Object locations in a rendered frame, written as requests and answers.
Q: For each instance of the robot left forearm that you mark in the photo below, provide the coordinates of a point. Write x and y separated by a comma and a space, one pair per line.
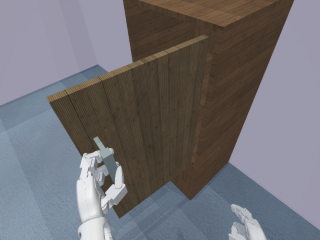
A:
97, 228

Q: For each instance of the handle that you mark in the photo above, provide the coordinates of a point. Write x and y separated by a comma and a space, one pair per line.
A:
107, 158

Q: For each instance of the left robot hand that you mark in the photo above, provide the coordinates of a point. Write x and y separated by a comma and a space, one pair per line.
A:
88, 187

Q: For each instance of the cupboard door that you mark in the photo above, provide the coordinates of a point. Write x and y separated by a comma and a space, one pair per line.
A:
146, 111

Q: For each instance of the right robot hand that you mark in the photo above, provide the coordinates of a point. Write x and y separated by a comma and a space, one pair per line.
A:
251, 230

